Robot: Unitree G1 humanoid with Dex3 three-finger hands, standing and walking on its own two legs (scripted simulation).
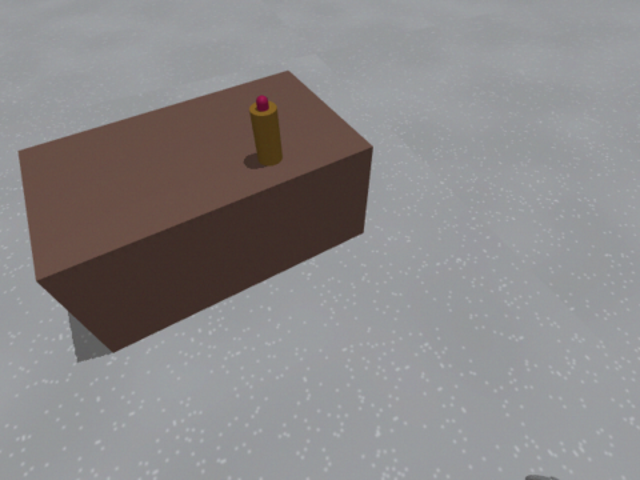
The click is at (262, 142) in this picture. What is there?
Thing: necked bottle
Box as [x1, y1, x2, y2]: [249, 95, 282, 165]
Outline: 261,95 250,106 249,110 258,160 262,164 272,165 279,162 282,157 277,112 275,104 268,101 264,96
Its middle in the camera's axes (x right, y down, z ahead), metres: -0.16 -0.34 +1.18
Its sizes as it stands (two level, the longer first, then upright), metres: 0.081 0.081 0.221
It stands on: a support 0.45 m high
